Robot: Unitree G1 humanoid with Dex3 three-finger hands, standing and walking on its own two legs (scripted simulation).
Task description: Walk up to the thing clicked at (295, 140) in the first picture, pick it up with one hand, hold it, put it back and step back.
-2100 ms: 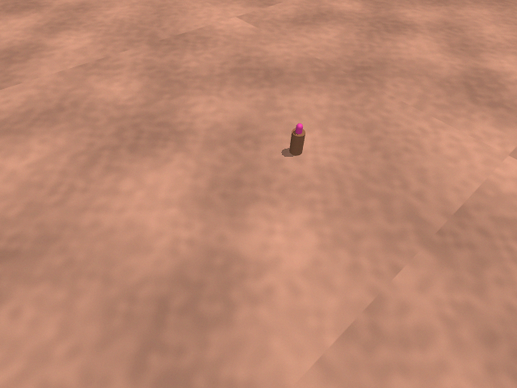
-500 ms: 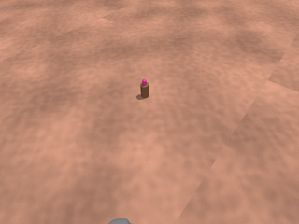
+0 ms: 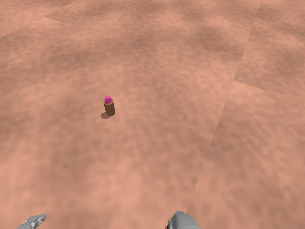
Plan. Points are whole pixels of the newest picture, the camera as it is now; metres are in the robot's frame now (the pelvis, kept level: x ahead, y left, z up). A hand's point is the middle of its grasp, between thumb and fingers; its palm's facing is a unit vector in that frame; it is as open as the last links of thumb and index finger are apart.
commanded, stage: walk up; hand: left
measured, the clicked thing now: (109, 105) +1.07 +0.28 -0.67
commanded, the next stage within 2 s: none
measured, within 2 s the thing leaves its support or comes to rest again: neither
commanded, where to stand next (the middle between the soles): +0.72 +0.01 m, yaw -1 degrees
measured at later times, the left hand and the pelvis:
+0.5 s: hand (62, 187) +0.27 +0.27 -0.15, palm faces -0.03 -0.93 -0.37, open 7.4 cm; pelvis +0.23 -0.01 -0.01, yaw -2 degrees
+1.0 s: hand (81, 126) +0.50 +0.25 -0.13, palm faces -0.02 -0.90 -0.43, open 7.4 cm; pelvis +0.42 -0.03 -0.02, yaw -1 degrees
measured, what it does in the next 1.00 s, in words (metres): walks ahead: right foot, then left foot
